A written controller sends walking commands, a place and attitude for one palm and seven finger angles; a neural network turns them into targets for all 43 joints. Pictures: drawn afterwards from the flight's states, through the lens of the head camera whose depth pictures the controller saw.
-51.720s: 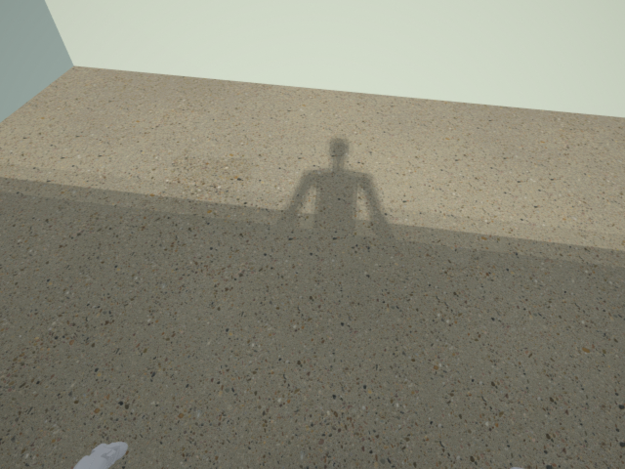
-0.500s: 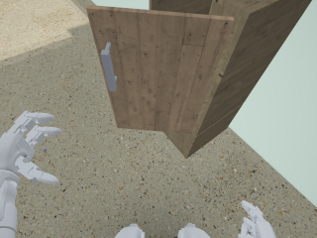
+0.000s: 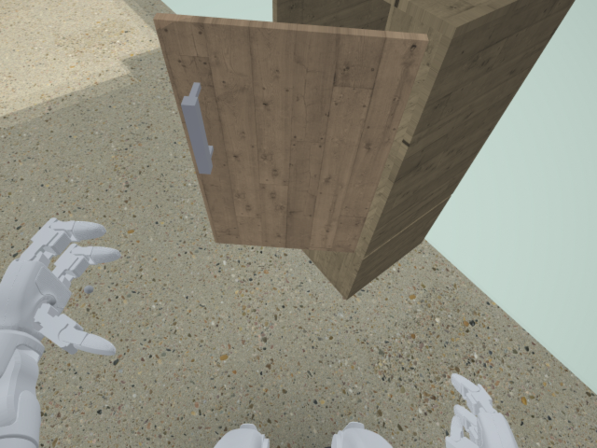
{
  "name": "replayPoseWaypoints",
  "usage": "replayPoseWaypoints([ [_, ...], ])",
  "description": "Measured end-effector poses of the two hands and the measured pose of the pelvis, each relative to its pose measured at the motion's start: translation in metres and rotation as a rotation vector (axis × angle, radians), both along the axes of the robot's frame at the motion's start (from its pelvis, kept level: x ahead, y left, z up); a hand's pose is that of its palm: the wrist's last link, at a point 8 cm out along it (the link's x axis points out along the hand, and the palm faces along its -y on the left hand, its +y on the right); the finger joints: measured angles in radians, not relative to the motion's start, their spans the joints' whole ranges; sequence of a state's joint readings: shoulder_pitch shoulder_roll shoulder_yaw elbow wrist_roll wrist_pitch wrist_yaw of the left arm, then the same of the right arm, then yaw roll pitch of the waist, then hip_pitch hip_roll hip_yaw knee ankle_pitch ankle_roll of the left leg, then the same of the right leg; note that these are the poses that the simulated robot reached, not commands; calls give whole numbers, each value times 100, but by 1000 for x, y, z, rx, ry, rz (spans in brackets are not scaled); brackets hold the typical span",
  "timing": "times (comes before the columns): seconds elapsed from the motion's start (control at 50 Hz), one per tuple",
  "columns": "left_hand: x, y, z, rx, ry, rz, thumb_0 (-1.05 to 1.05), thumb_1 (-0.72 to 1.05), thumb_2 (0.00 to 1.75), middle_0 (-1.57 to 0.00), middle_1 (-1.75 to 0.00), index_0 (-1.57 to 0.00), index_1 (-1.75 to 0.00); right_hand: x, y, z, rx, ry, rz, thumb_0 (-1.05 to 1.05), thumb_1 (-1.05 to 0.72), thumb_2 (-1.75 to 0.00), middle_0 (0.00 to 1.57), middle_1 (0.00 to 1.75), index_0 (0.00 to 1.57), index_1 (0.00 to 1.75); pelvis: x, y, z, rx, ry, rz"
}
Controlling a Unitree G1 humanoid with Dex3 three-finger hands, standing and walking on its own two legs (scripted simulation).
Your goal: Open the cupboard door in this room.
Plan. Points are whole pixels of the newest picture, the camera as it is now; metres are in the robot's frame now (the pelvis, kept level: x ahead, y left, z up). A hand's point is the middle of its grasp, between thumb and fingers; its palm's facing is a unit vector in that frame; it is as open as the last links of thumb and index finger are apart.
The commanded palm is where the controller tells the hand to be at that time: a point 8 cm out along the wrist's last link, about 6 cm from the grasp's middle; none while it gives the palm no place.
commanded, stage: move the hooked fingers beside the handle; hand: left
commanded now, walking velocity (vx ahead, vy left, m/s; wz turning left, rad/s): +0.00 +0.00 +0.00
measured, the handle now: (201, 130) +0.59 +0.20 +0.04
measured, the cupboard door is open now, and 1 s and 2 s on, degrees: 49 49 49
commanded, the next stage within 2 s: none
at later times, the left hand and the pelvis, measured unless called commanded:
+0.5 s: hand (120, 234) +0.37 +0.26 +0.05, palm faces +0.01 -1.00 -0.03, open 14.0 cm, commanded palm +0.34 +0.31 +0.05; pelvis +0.00 +0.00 +0.00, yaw -1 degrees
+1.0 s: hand (135, 188) +0.45 +0.27 +0.05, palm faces -0.01 -1.00 -0.01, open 14.0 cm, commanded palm +0.43 +0.31 +0.04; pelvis -0.01 +0.00 -0.02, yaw -2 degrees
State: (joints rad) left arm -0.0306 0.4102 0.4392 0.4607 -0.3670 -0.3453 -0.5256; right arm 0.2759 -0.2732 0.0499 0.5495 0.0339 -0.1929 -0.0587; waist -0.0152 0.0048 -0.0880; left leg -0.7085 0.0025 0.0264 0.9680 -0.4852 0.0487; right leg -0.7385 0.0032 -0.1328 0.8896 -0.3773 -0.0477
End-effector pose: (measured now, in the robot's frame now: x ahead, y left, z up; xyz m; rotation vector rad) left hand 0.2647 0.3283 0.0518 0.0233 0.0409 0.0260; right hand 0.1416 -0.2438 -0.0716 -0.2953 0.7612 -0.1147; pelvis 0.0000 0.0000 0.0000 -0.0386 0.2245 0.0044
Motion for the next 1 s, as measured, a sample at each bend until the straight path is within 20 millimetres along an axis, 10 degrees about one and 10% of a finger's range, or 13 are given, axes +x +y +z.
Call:
replayPoseWaypoints([
  [0.26,38,-9,0,-2,-13,-37,-2,-50,30,-30,-120,-30,-120,-4,0,-8,-18,30,0,1,-90,-90,20,30,20,30,-3,2,-4,-2,17,9],
  [1.0,163,-5,-5,-12,17,-31,-2,-50,30,-30,-120,-30,-120,-108,-26,-32,-69,411,-185,0,-90,-90,20,30,20,30,-5,2,-17,-8,129,-29],
])
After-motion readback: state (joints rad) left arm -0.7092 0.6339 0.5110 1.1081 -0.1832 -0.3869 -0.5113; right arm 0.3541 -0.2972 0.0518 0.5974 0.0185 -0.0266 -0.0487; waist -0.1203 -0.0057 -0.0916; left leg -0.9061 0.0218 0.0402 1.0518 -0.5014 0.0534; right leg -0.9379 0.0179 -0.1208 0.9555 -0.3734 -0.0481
